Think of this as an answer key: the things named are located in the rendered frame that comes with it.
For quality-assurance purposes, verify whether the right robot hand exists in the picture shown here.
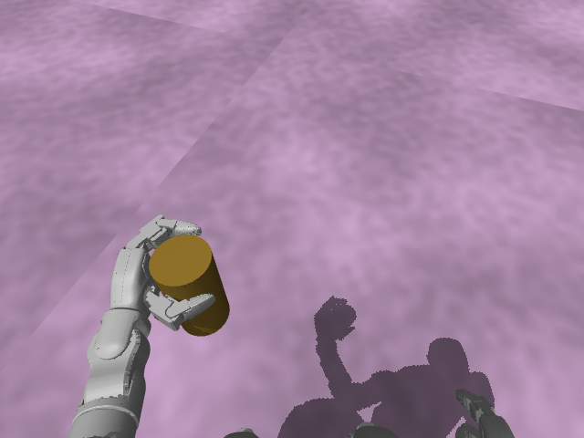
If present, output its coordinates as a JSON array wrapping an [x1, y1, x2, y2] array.
[[455, 389, 515, 438]]

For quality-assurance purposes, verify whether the can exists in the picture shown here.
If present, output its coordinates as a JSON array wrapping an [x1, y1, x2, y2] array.
[[149, 235, 230, 337]]

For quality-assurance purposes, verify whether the left robot hand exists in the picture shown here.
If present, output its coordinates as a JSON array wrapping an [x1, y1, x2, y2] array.
[[109, 214, 215, 331]]

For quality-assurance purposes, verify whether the left robot arm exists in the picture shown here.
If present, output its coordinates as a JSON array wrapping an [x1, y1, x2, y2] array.
[[68, 308, 151, 438]]

